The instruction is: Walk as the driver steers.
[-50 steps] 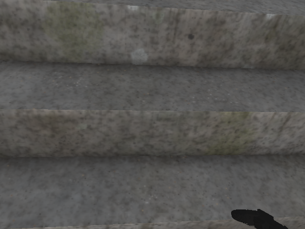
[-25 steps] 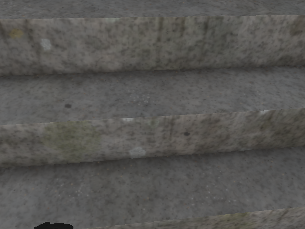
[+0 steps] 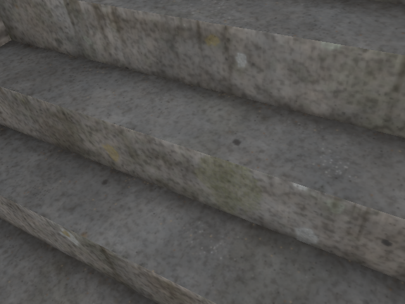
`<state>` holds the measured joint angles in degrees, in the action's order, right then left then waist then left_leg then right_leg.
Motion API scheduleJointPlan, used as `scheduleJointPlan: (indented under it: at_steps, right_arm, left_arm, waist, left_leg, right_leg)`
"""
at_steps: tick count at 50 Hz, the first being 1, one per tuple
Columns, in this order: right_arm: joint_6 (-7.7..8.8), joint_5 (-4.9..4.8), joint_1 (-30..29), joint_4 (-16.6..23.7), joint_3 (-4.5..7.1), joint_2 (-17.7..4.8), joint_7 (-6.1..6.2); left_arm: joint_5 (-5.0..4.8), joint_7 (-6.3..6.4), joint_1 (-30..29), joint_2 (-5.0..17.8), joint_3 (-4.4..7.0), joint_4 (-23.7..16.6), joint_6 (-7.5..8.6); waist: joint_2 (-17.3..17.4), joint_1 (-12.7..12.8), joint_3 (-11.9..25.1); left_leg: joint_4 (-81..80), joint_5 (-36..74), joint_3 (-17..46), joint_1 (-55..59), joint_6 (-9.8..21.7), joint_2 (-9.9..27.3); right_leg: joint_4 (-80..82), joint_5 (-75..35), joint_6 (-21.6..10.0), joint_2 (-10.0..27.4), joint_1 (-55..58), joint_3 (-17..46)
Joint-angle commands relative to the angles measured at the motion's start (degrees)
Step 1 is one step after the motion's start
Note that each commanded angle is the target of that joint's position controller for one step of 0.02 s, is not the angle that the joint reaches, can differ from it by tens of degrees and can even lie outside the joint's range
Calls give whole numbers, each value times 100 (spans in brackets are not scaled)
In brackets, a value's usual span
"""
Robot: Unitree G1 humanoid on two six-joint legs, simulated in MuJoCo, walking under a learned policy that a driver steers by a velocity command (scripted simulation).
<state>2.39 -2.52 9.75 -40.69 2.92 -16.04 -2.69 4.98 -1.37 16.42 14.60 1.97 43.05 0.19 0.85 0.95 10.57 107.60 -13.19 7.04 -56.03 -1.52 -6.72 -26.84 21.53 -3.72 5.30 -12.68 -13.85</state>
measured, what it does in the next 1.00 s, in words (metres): steps on the spot, turning right: left foot, then right foot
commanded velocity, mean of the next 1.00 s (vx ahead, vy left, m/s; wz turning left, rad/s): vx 0.00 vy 0.00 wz -0.42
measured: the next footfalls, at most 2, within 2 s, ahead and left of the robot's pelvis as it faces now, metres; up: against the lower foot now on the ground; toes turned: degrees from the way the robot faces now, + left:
left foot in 0.32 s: +0.04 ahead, +0.15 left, +0.00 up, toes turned -1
right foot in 0.76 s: -0.08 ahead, -0.12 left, +0.00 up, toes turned -27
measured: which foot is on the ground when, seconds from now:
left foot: up 0.00-0.30, down 0.32-0.76, up 0.78-1.00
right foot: down 0.00-0.36, up 0.38-0.74, down 0.76-1.00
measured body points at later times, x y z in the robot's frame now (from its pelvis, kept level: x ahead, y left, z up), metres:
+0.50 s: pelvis +0.00 +0.03 +0.00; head +0.00 +0.01 +0.44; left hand +0.15 +0.26 -0.11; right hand +0.08 -0.27 -0.12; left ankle +0.00 +0.15 -0.74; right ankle -0.12 -0.07 -0.47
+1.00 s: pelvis -0.04 -0.04 -0.01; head -0.05 -0.06 +0.44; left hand +0.10 +0.13 -0.14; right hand +0.02 -0.34 -0.11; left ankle -0.02 +0.10 -0.50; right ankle -0.11 -0.11 -0.74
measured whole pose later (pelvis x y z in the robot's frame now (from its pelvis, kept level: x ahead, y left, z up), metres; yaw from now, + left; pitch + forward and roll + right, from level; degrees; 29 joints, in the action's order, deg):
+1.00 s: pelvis -0.04 -0.04 -0.01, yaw -28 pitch +6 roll +0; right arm 2.1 -1.3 7.0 -43.5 3.3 -13.0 -3.0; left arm 0.5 -5.3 21.8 9.6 -2.1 46.5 -0.9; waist 1.8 2.7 7.9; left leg 107.4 -16.9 3.2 -50.5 -2.2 -1.4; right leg -30.7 18.5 -3.4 -2.8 -18.4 0.0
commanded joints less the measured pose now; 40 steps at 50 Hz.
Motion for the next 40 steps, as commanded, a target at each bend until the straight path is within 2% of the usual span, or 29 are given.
scheduleJointPlan:
  at_steps: [1, 2, 4, 6, 7, 8, 9, 10, 12, 14, 16, 17, 18, 19, 20, 21, 22, 23, 25, 27, 29, 31, 33, 34, 35, 36, 38, 39, 40]
  right_arm:
    - [-55, 67, -427, 247, -101, -74, 16]
    - [-94, 86, -450, 183, -79, -108, 61]
    - [-133, 88, -177, -121, -8, -120, 124]
    - [-173, 219, -335, -219, 54, -125, 175]
    - [-435, 669, -736, 264, -141, 199, 175]
    - [-527, 617, -1083, 213, -230, 310, 132]
    - [-578, 369, -1578, 287, -229, 479, -103]
    - [-529, 307, -952, 83, -203, 326, -144]
    - [-374, 474, -1443, 351, 15, -266, -1]
    - [-298, 360, -1117, 329, -62, -60, 246]
    - [-223, 247, -845, 283, -45, -63, 526]
    - [-132, 236, -423, 198, 52, -304, 645]
    - [-49, 238, -23, 137, 167, -575, 757]
    - [-16, 310, 612, 80, 332, -847, 834]
    - [22, 467, 671, 259, 460, -917, 797]
    - [34, 592, 404, 142, 460, -904, 720]
    - [-38, 626, 52, -9, 349, -580, 576]
    - [-43, 518, -530, 66, 165, -215, 450]
    - [48, 462, -971, -59, -6, -58, 377]
    - [185, 565, -1498, 230, 43, -333, 424]
    - [326, 625, -2047, 557, 154, -764, 411]
    - [415, 611, -2567, 874, 226, -1002, 367]
    - [332, 622, -2206, 837, 372, -1183, 337]
    - [238, 728, -2032, 808, 454, -1250, 295]
    - [134, 791, -1932, 847, 497, -1213, 269]
    - [61, 729, -1785, 803, 490, -1039, 286]
    - [-201, 640, -849, 389, 409, -465, 270]
    - [-256, 637, -467, 584, 276, 268, 211]
    - [-158, 738, -273, 993, 164, 479, 234]
  left_arm:
    - [-6, -94, -116, 313, -38, -181, 155]
    - [-6, -205, -46, 195, -110, -118, 158]
    - [-102, -491, -300, -230, -346, -53, 264]
    - [-284, -592, -549, -128, -384, -58, 403]
    - [-778, 177, 151, 287, -33, 225, 538]
    - [-777, 475, 411, 155, -121, 269, 522]
    - [-319, -195, -46, 113, -293, 375, 460]
    - [-344, -399, -716, 250, -247, 143, 513]
    - [-439, -410, -263, 785, 42, 152, 503]
    - [-256, -474, -24, 960, 269, 280, 306]
    - [-237, -440, 35, 751, 345, 274, 182]
    - [-182, -385, 10, 453, 294, 157, 173]
    - [-140, -350, 520, -150, 114, 111, 184]
    - [-76, -362, 424, -394, -24, -37, 190]
    - [-109, -373, 326, -60, 54, 88, 181]
    - [-265, -397, 489, -69, 76, 200, 209]
    - [-436, -394, 35, -79, 115, 152, 274]
    - [-477, -397, -519, 74, 158, -136, 320]
    - [-451, -478, -1066, -170, -20, -627, 209]
    - [-508, -529, -698, -45, -40, -552, 80]
    - [-468, -589, -293, 221, -4, -369, 44]
    - [-466, -624, -74, 390, 73, -300, 49]
    - [-507, -661, -306, 140, -2, -350, -14]
    - [-523, -629, 70, -18, -69, -268, -66]
    - [-532, -606, 529, -99, -64, -171, -84]
    - [-502, -561, 703, -103, -22, -151, -36]
    - [-392, -289, 703, 52, 187, -94, 241]
    - [-326, -37, 951, 729, 407, -3, 410]
    - [-498, 41, 1436, 1643, 698, -134, 469]
  waist:
    - [-759, -126, 57]
    - [-672, -110, -107]
    - [-351, -359, -334]
    - [-560, -510, -272]
    - [-608, -324, -1410]
    - [-475, -1, -1387]
    - [-1126, -491, -33]
    - [-929, -759, -173]
    - [-1063, -372, -144]
    - [-1143, -280, -313]
    - [-1214, -173, -249]
    - [-798, -138, 260]
    - [44, 8, 1052]
    - [890, -324, 973]
    - [1477, -640, 408]
    - [1329, -371, 151]
    - [853, -257, -313]
    - [230, -99, -398]
    - [55, 220, -96]
    - [164, 404, 96]
    - [271, 558, 153]
    - [91, 754, 9]
    - [530, 479, -327]
    - [651, 423, -375]
    - [609, 413, -434]
    - [496, 331, -502]
    - [138, -206, -619]
    - [-1078, -577, -441]
    - [-1748, -530, 528]
  left_leg:
    - [258, 476, 429, -1018, 25, 138]
    - [84, 651, 569, -1084, 49, 132]
    - [-955, 994, 943, -849, -21, 292]
    - [-2003, 999, 781, -320, -287, 470]
    - [-3047, 693, -752, -222, -136, 771]
    - [-3978, 512, -1283, 542, -139, 921]
    - [-4042, 42, -794, 1198, -306, 1168]
    - [-4542, 437, -822, 2237, -321, 1258]
    - [-5755, -359, -1415, 2345, -269, 684]
    - [-7547, 590, -1190, 2298, 30, 760]
    - [-8237, 966, -1081, 3001, 394, 682]
    - [-7915, 2195, -919, 4236, 820, 839]
    - [-7754, 4104, -346, 5949, 1776, 1632]
    - [-8442, 4554, 772, 6755, 2767, 2697]
    - [-8876, 4202, 1238, 6161, 3093, 3483]
    - [-8905, 2984, 1170, 5532, 2769, 3521]
    - [-9195, 1953, 578, 4917, 2390, 3172]
    - [-9373, 1718, -61, 4575, 2085, 2985]
    - [-9405, 2720, -920, 4290, 1730, 2793]
    - [-9413, 3465, -1630, 4154, 1571, 2435]
    - [-9564, 3762, -2108, 3770, 1530, 2295]
    - [-9479, 3711, -2551, 3921, 1260, 2208]
    - [-9171, 3842, -2315, 4556, 1427, 2669]
    - [-9007, 3882, -2122, 4850, 1534, 3113]
    - [-8869, 3638, -1974, 5089, 1580, 3409]
    - [-8548, 2903, -1972, 5440, 1433, 3414]
    - [-7266, 803, -2143, 5589, 743, 2818]
    - [-5812, -560, -2504, 4132, 187, 2043]
    - [-4412, -2724, -2136, 2041, -402, 1064]
  right_leg:
    - [583, -5889, -1289, 1384, 1027, 946]
    - [665, -5716, -1297, 1376, 985, 1016]
    - [498, -5303, -739, 1132, 769, 921]
    - [461, -4904, -395, 944, 644, 986]
    - [998, -4089, -372, 968, 762, 785]
    - [1213, -4338, -368, 702, 620, 875]
    - [781, -4489, -128, 792, 371, 1340]
    - [482, -5076, -127, 710, -96, 1006]
    - [259, -5288, -724, 919, 567, 1420]
    - [126, -5507, -1436, 1425, 1376, 2078]
    - [-88, -5510, -1425, 1549, 1377, 2319]
    - [-714, -5265, -1071, 1189, 675, 2088]
    - [-1769, -4027, -487, 622, -574, 1618]
    - [-3191, -544, 85, -168, -2179, 1286]
    - [-6377, 1550, 500, -643, -3228, 1442]
    - [-9022, 1399, 487, -558, -4154, 1967]
    - [-10344, 1281, 224, -628, -4875, 2072]
    - [-9947, 1100, 94, -609, -4931, 2159]
    - [-9527, 1012, -34, -454, -4399, 2142]
    - [-9192, 451, 162, -447, -3811, 1946]
    - [-8570, 106, 419, -442, -2859, 1623]
    - [-6240, -229, 624, -185, -2008, 1489]
    - [-3973, 468, 735, -101, -1736, 1472]
    - [-3305, 25, 714, 15, -1617, 1608]
    - [-2369, -557, 704, 44, -1357, 1569]
    - [-1324, -810, 644, -59, -1296, 1333]
    - [787, -1839, 172, -740, -938, 996]
    - [277, -5766, -819, -195, -82, 2466]
    - [95, -7160, -2349, 892, 1862, 4435]
Over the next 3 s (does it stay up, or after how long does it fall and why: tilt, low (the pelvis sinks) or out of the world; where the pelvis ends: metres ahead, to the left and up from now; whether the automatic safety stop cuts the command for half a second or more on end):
stays up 0.45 -0.28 0.44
